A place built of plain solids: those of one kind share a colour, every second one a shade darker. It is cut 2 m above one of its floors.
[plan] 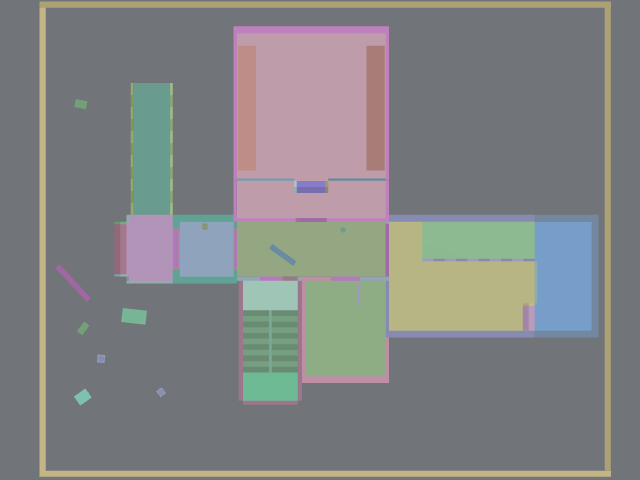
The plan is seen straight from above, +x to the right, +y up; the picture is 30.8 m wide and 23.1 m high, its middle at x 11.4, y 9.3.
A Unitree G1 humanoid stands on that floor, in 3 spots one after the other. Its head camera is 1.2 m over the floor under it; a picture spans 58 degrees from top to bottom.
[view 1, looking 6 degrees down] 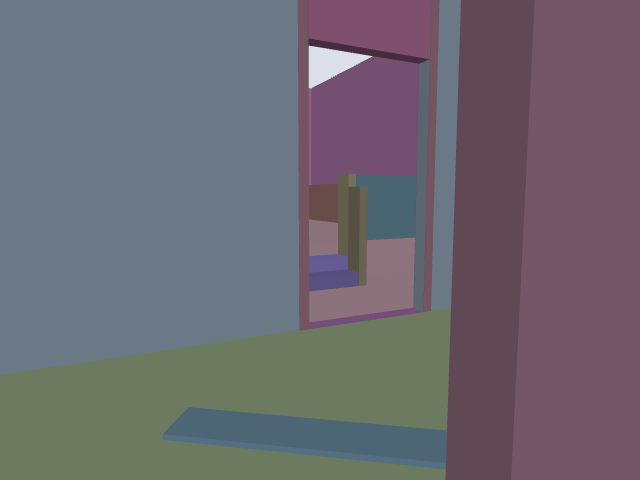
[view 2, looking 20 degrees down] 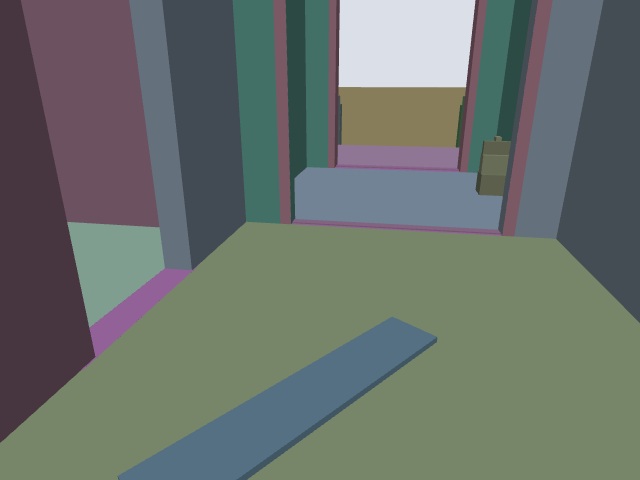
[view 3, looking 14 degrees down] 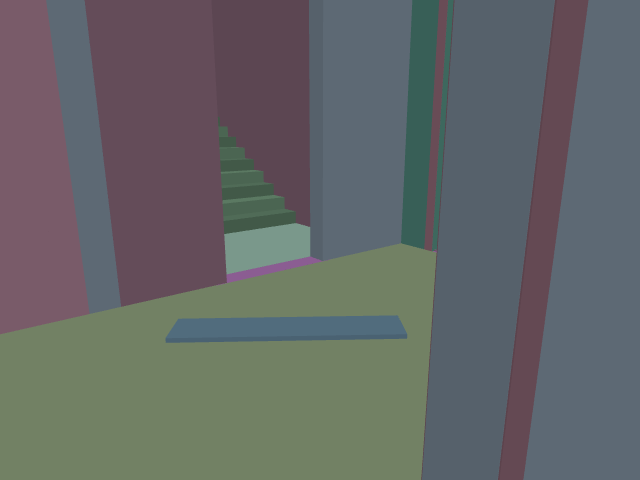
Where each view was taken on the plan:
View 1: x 8.76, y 6.74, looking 64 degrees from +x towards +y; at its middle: floor_clean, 6.43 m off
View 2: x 11.01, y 8.86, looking -170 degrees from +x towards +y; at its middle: floor_serv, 3.51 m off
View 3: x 10.98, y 10.66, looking -128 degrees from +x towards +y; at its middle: wall_serv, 4.14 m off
